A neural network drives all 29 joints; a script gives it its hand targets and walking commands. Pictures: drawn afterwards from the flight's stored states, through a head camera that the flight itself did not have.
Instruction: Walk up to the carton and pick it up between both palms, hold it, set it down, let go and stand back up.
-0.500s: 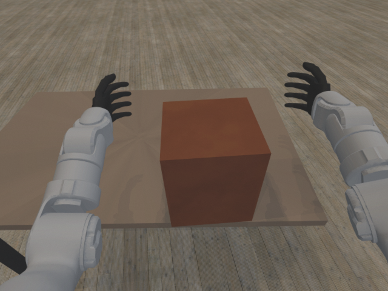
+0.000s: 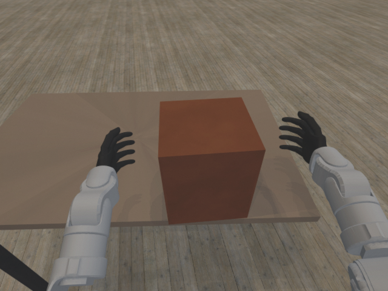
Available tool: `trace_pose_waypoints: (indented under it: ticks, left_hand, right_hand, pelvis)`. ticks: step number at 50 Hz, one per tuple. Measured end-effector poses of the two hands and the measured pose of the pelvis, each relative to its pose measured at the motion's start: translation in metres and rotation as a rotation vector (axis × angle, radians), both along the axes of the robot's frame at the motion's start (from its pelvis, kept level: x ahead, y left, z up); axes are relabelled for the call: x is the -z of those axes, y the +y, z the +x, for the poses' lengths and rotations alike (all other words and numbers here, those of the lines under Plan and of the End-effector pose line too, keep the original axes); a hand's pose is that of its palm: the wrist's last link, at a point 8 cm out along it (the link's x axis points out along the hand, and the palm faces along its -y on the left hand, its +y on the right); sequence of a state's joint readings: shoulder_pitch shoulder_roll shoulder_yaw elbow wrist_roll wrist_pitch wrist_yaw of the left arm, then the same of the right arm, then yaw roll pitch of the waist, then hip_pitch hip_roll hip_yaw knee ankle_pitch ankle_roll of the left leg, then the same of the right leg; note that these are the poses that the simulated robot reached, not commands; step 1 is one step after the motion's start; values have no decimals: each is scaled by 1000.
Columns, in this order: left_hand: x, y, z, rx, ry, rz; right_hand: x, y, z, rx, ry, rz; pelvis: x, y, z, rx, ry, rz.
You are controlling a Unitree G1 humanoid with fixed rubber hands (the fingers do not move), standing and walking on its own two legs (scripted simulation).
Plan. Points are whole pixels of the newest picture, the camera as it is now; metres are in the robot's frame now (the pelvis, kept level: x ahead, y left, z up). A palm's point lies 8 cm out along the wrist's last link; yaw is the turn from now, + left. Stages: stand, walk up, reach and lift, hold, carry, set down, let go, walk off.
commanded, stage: set down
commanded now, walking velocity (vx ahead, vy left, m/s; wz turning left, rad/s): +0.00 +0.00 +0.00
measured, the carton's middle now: (204, 161) +0.45 -0.01 +0.03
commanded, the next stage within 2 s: none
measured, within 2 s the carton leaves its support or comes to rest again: neither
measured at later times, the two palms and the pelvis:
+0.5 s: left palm (109, 214) +0.28 +0.19 +0.07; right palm (315, 203) +0.29 -0.22 +0.07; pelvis +0.01 +0.00 +0.00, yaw -1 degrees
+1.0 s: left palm (103, 252) +0.23 +0.21 +0.01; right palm (305, 237) +0.24 -0.20 +0.02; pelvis +0.03 +0.00 +0.00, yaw +0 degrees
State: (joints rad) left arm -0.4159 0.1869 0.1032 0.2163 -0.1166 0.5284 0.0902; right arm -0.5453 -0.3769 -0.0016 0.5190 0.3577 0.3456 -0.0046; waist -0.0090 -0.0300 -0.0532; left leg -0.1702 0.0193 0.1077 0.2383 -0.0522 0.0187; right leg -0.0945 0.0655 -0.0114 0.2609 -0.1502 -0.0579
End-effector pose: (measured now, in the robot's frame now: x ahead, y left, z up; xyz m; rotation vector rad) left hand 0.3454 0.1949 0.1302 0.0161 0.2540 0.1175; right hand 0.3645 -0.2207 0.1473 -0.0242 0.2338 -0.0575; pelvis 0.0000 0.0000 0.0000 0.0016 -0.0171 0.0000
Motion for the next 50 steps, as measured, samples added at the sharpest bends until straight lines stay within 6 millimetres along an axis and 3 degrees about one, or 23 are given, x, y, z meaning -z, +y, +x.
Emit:
trace_pose_waypoints:
  ticks: [9,15,24,35,44,50]
  left_hand:
    - [35,0,-28,-8,13,-1]
    - [48,-2,-44,-2,13,0]
    - [62,-1,-64,4,34,-2]
    - [88,14,-104,-40,85,4]
    - [104,13,-108,-42,113,-2]
    - [124,13,-116,-38,202,-8]
  right_hand:
    - [35,-2,-28,6,14,15]
    - [57,-1,-48,12,13,20]
    - [74,1,-75,10,9,20]
    - [97,16,-110,-8,41,44]
    - [111,13,-117,10,75,25]
    - [128,22,-125,16,157,37]
  pelvis:
    - [0,-1,2,1,-13,2]
    - [0,-1,4,10,-7,3]
    - [-1,-2,13,12,-14,3]
    - [-1,-5,21,7,-39,6]
    - [0,-2,22,3,0,2]
    - [-1,-2,32,9,7,3]
